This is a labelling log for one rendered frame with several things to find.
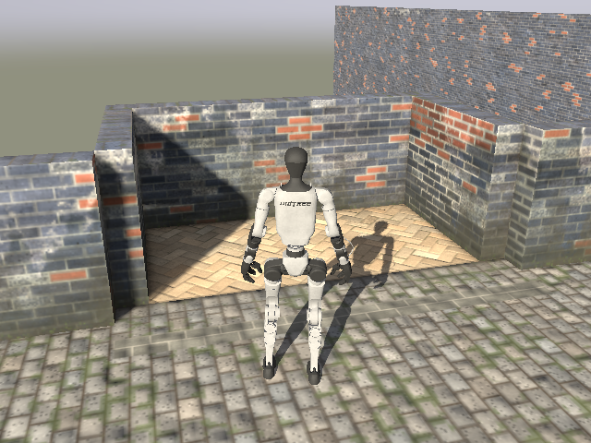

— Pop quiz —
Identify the right robot upper arm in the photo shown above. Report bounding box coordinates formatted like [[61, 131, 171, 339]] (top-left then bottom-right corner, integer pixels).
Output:
[[315, 187, 340, 238]]

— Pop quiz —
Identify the robot left hand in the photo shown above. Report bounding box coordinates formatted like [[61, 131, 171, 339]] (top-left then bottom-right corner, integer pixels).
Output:
[[241, 259, 262, 283]]

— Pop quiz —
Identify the robot shin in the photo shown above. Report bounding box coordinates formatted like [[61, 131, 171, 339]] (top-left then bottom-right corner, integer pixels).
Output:
[[264, 305, 277, 366], [308, 309, 322, 372]]

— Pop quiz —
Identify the right robot shin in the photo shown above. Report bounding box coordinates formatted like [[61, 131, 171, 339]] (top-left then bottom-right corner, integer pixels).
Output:
[[308, 309, 322, 372]]

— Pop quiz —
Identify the left robot forearm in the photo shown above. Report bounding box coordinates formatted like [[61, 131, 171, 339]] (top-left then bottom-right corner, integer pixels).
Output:
[[243, 223, 261, 264]]

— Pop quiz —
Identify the right robot forearm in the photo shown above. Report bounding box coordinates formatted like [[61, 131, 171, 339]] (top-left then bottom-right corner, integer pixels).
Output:
[[331, 223, 349, 265]]

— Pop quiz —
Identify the left robot upper arm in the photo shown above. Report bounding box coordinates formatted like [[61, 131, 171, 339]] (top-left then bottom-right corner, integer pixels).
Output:
[[252, 186, 277, 238]]

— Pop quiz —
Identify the robot right hand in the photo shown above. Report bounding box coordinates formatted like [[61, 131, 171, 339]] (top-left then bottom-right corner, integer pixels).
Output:
[[331, 261, 352, 285]]

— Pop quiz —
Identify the left robot shin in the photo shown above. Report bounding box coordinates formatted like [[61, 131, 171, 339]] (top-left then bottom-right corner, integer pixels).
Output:
[[264, 305, 277, 366]]

